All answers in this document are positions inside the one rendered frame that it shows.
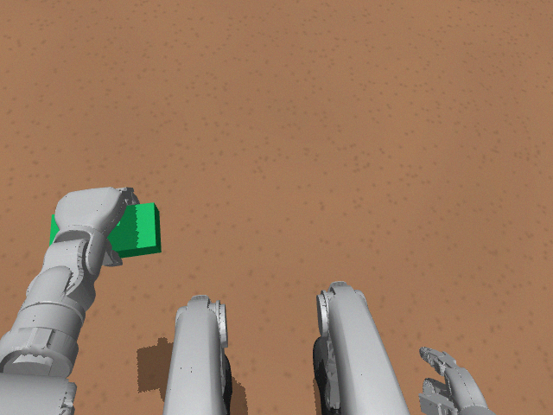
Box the right robot foot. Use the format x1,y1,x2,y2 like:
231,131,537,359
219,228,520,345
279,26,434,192
313,337,341,415

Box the small box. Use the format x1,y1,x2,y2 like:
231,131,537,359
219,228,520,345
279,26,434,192
49,202,162,258

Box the left robot arm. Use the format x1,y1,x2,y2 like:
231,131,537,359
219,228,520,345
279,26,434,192
0,226,107,415

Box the right robot hand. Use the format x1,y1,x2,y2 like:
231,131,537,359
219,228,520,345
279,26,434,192
418,347,488,415

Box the left robot hand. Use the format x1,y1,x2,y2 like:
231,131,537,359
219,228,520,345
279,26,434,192
54,187,140,267

